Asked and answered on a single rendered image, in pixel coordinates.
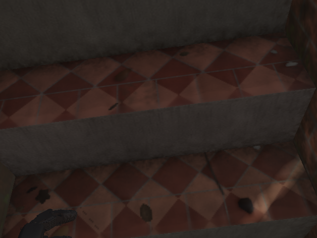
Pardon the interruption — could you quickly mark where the robot left hand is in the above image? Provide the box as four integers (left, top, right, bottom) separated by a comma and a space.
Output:
18, 208, 77, 238

